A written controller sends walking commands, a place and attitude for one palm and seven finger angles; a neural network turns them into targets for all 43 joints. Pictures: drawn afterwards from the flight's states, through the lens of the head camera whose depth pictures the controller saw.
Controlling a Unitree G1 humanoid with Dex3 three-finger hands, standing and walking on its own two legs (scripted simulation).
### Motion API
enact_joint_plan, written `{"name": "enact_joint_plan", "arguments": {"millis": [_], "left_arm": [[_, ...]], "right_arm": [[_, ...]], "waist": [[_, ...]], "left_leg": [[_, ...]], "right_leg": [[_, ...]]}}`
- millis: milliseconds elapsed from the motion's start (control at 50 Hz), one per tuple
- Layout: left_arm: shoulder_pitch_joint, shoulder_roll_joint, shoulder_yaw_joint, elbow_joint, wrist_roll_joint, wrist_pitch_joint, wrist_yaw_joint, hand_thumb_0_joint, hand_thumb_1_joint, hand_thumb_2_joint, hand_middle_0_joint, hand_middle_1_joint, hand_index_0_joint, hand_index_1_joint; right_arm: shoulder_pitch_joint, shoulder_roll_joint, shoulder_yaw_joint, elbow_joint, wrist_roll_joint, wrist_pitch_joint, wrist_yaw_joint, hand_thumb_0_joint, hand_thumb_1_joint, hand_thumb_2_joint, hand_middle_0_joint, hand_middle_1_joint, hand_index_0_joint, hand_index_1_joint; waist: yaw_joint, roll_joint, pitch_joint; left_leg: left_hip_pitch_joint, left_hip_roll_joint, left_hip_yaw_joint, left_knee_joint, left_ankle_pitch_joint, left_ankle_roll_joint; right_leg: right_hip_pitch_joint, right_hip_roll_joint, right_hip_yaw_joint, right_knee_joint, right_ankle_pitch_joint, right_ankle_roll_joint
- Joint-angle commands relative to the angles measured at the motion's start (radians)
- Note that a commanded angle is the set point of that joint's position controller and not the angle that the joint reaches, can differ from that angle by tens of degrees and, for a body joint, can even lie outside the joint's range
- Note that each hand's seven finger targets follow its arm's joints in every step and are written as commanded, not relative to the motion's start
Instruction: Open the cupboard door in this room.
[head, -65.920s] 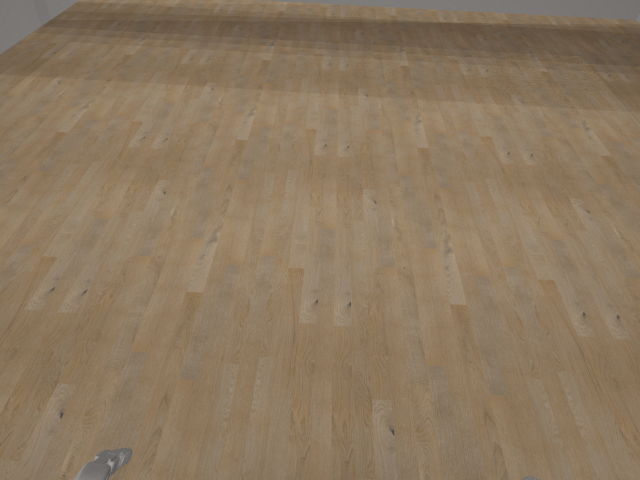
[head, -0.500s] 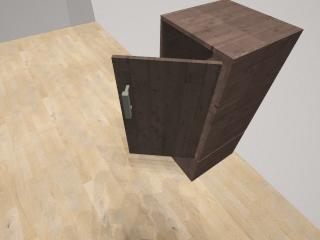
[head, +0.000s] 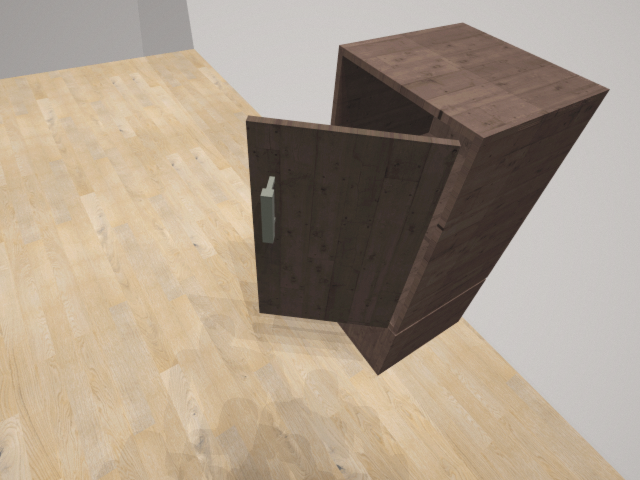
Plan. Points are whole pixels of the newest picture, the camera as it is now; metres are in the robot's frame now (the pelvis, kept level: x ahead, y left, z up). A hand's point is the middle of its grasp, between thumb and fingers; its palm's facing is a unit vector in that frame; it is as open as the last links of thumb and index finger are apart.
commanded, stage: shuffle to correct the standing spot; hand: left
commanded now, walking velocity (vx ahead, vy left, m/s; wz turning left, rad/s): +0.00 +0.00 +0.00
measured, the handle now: (270, 210) +0.59 +0.13 -0.04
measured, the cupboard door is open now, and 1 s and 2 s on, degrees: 51 51 51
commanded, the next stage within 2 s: come to a stop and stand still in 1.10 s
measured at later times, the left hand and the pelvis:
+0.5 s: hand out of the picture -0.11 +0.16 -0.19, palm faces +0.08 -0.99 -0.09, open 7.4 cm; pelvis -0.02 +0.01 -0.01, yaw +1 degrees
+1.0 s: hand out of the picture +0.06 +0.13 -0.16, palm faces -0.04 -0.98 -0.19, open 7.3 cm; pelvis -0.02 -0.04 +0.01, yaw -3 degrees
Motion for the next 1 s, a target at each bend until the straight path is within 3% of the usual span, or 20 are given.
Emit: {"name": "enact_joint_plan", "arguments": {"millis": [0, 140, 220, 260, 300, 320, 360, 420, 440, 460, 480, 500, 520, 600, 800, 860, 900, 920, 960, 980], "left_arm": [[0.122, 0.077, 0.02, -0.015, 0.001, -0.01, 0.008, 0.0, 0.9, 0.9, -0.2, -0.3, -0.2, -0.3], [0.251, 0.036, 0.028, 0.043, 0.01, 0.03, -0.009, 0.0, 0.9, 0.9, -0.2, -0.3, -0.2, -0.3], [0.31, 0.033, 0.041, 0.062, 0.004, 0.044, -0.023, 0.0, 0.9, 0.9, -0.2, -0.3, -0.2, -0.3], [0.325, 0.058, 0.05, 0.063, 0.005, 0.04, -0.02, 0.0, 0.9, 0.9, -0.2, -0.3, -0.2, -0.3], [0.214, 0.093, 0.063, 0.039, 0.002, 0.031, -0.01, 0.0, 0.9, 0.9, -0.2, -0.3, -0.2, -0.3], [0.104, 0.09, 0.063, 0.003, 0.0, 0.022, -0.003, 0.0, 0.9, 0.9, -0.2, -0.3, -0.2, -0.3], [0.019, 0.096, 0.063, -0.029, 0.002, 0.01, 0.0, 0.0, 0.9, 0.9, -0.2, -0.3, -0.2, -0.3], [0.089, 0.072, 0.044, 0.017, 0.003, 0.014, -0.011, 0.0, 0.9, 0.9, -0.2, -0.3, -0.2, -0.3], [0.129, 0.033, 0.037, 0.026, -0.002, 0.016, -0.018, 0.0, 0.9, 0.9, -0.2, -0.3, -0.2, -0.3], [0.139, 0.007, 0.036, 0.01, 0.003, 0.016, -0.027, 0.0, 0.9, 0.9, -0.2, -0.3, -0.2, -0.3], [0.099, 0.024, 0.045, -0.011, 0.01, 0.021, -0.034, 0.0, 0.9, 0.9, -0.2, -0.3, -0.2, -0.3], [0.1, 0.05, 0.056, 0.005, 0.019, 0.025, -0.039, 0.0, 0.9, 0.9, -0.2, -0.3, -0.2, -0.3], [0.109, 0.031, 0.056, 0.023, 0.017, 0.029, -0.04, 0.0, 0.9, 0.9, -0.2, -0.3, -0.2, -0.3], [0.095, 0.018, 0.062, 0.022, 0.008, 0.031, -0.045, 0.0, 0.9, 0.9, -0.2, -0.3, -0.2, -0.3], [-0.104, 0.013, 0.062, -0.06, -0.002, 0.033, -0.059, 0.0, 0.9, 0.9, -0.2, -0.3, -0.2, -0.3], [-0.072, 0.022, 0.066, -0.057, -0.003, 0.028, -0.058, 0.0, 0.9, 0.9, -0.2, -0.3, -0.2, -0.3], [0.039, 0.029, 0.07, -0.015, -0.004, 0.021, -0.055, 0.0, 0.9, 0.9, -0.2, -0.3, -0.2, -0.3], [0.092, 0.046, 0.073, 0.01, -0.004, 0.015, -0.046, 0.0, 0.9, 0.9, -0.2, -0.3, -0.2, -0.3], [0.139, 0.162, 0.085, 0.013, 0.005, 0.002, -0.015, 0.0, 0.9, 0.9, -0.2, -0.3, -0.2, -0.3], [0.088, 0.144, 0.081, -0.001, -0.002, -0.004, -0.008, 0.0, 0.9, 0.9, -0.2, -0.3, -0.2, -0.3]], "right_arm": [[0.027, -0.133, -0.025, -0.041, -0.001, -0.017, 0.001, 0.0, -0.9, -0.9, 0.2, 0.3, 0.2, 0.3], [0.027, -0.182, -0.05, -0.013, -0.011, 0.006, -0.013, 0.0, -0.9, -0.9, 0.2, 0.3, 0.2, 0.3], [0.017, -0.176, -0.056, -0.006, -0.016, 0.014, -0.021, 0.0, -0.9, -0.9, 0.2, 0.3, 0.2, 0.3], [0.015, -0.135, -0.051, -0.006, -0.012, 0.019, -0.023, 0.0, -0.9, -0.9, 0.2, 0.3, 0.2, 0.3], [0.027, -0.063, -0.046, -0.003, -0.009, 0.018, -0.022, 0.0, -0.9, -0.9, 0.2, 0.3, 0.2, 0.3], [0.04, -0.069, -0.052, -0.007, -0.009, 0.013, -0.018, 0.0, -0.9, -0.9, 0.2, 0.3, 0.2, 0.3], [0.095, -0.04, -0.046, 0.007, -0.001, 0.001, -0.008, 0.0, -0.9, -0.9, 0.2, 0.3, 0.2, 0.3], [0.175, -0.039, -0.03, 0.038, -0.003, -0.031, -0.013, 0.0, -0.9, -0.9, 0.2, 0.3, 0.2, 0.3], [0.232, -0.099, -0.041, 0.049, -0.008, -0.042, -0.023, 0.0, -0.9, -0.9, 0.2, 0.3, 0.2, 0.3], [0.295, -0.179, -0.061, 0.051, -0.013, -0.047, -0.035, 0.0, -0.9, -0.9, 0.2, 0.3, 0.2, 0.3], [0.267, -0.213, -0.065, 0.041, -0.016, -0.041, -0.045, 0.0, -0.9, -0.9, 0.2, 0.3, 0.2, 0.3], [0.205, -0.163, -0.056, 0.03, -0.015, -0.042, -0.039, 0.0, -0.9, -0.9, 0.2, 0.3, 0.2, 0.3], [0.163, -0.141, -0.044, 0.023, -0.014, -0.048, -0.039, 0.0, -0.9, -0.9, 0.2, 0.3, 0.2, 0.3], [0.148, -0.101, -0.038, 0.03, -0.006, -0.071, -0.041, 0.0, -0.9, -0.9, 0.2, 0.3, 0.2, 0.3], [0.208, -0.148, -0.079, 0.057, -0.03, -0.045, -0.021, 0.0, -0.9, -0.9, 0.2, 0.3, 0.2, 0.3], [0.186, -0.165, -0.087, 0.053, -0.033, -0.036, -0.016, 0.0, -0.9, -0.9, 0.2, 0.3, 0.2, 0.3], [0.16, -0.16, -0.086, 0.052, -0.032, -0.026, -0.013, 0.0, -0.9, -0.9, 0.2, 0.3, 0.2, 0.3], [0.162, -0.127, -0.081, 0.054, -0.029, -0.023, -0.01, 0.0, -0.9, -0.9, 0.2, 0.3, 0.2, 0.3], [0.124, -0.006, -0.047, 0.011, -0.013, -0.02, -0.001, 0.0, -0.9, -0.9, 0.2, 0.3, 0.2, 0.3], [0.064, -0.047, -0.053, -0.007, -0.022, -0.017, 0.006, 0.0, -0.9, -0.9, 0.2, 0.3, 0.2, 0.3]], "waist": [[0.004, 0.049, 0.045], [0.022, 0.103, 0.056], [0.037, 0.044, 0.038], [0.038, -0.072, 0.047], [0.003, -0.232, 0.091], [-0.029, -0.184, 0.112], [-0.066, -0.104, 0.081], [-0.055, -0.003, 0.113], [-0.065, 0.166, 0.112], [-0.07, 0.313, 0.117], [-0.059, 0.225, 0.163], [-0.02, 0.111, 0.159], [0.002, 0.111, 0.141], [0.018, 0.069, 0.077], [-0.048, 0.149, 0.067], [-0.032, 0.159, 0.035], [0.012, 0.092, -0.014], [0.031, 0.017, -0.024], [0.057, -0.301, 0.027], [0.047, -0.16, 0.105]], "left_leg": [[0.064, 0.141, -0.224, -0.204, -0.305, -0.05], [-0.008, 0.219, -0.29, -0.36, -0.594, -0.052], [-0.049, 0.18, -0.196, -0.311, -0.528, -0.1], [-0.056, 0.095, -0.099, -0.153, -0.46, -0.123], [-0.002, 0.001, 0.02, 0.293, -0.26, -0.116], [-0.024, 0.027, -0.01, 0.451, -0.276, -0.099], [0.018, 0.065, -0.022, 0.419, -0.306, -0.081], [0.188, 0.06, 0.01, -0.002, -0.257, -0.088], [0.238, 0.191, -0.226, -0.154, -0.398, -0.055], [0.252, 0.403, -0.532, -0.315, -0.527, 0.006], [0.133, 0.484, -0.585, -0.392, -0.626, 0.073], [0.021, 0.42, -0.497, -0.396, -0.633, 0.04], [-0.031, 0.381, -0.439, -0.391, -0.576, 0.006], [0.021, 0.324, -0.266, -0.36, -0.362, 0.006], [0.033, 0.326, -0.214, -0.371, -0.475, 0.031], [-0.006, 0.316, -0.21, -0.348, -0.471, 0.023], [-0.024, 0.261, -0.15, -0.249, -0.481, -0.018], [-0.093, 0.209, -0.107, -0.14, -0.47, -0.046], [-0.398, 0.05, 0.068, 0.326, -0.472, -0.102], [-0.387, 0.082, -0.017, 0.482, -0.426, -0.081]], "right_leg": [[-0.11, -0.057, 0.076, -0.098, -0.01, -0.059], [-0.07, 0.02, -0.022, 0.004, -0.114, -0.057], [0.017, 0.034, -0.021, -0.091, -0.09, -0.076], [-0.023, -0.03, 0.089, -0.211, -0.187, -0.113], [-0.226, -0.227, 0.324, -0.38, -0.385, -0.219], [-0.276, -0.262, 0.344, -0.386, -0.318, -0.245], [-0.262, -0.223, 0.239, -0.316, -0.16, -0.225], [-0.303, -0.104, 0.151, -0.084, -0.212, -0.143], [-0.387, -0.029, 0.106, 0.111, -0.184, -0.099], [-0.5, 0.022, 0.018, 0.321, -0.203, -0.051], [-0.507, -0.031, 0.111, 0.482, -0.162, -0.054], [-0.447, -0.049, 0.139, 0.546, -0.064, -0.058], [-0.423, -0.044, 0.136, 0.588, -0.009, -0.046], [-0.432, -0.063, 0.141, 0.626, 0.128, -0.015], [-0.301, -0.064, 0.005, 0.22, 0.012, -0.01], [-0.147, -0.033, -0.028, 0.087, -0.039, -0.026], [0.027, 0.01, -0.074, -0.076, 0.007, -0.036], [0.143, -0.001, -0.05, -0.152, 0.01, -0.055], [0.201, -0.35, 0.392, -0.363, -0.343, -0.193], [0.046, -0.372, 0.395, -0.388, -0.362, -0.23]]}}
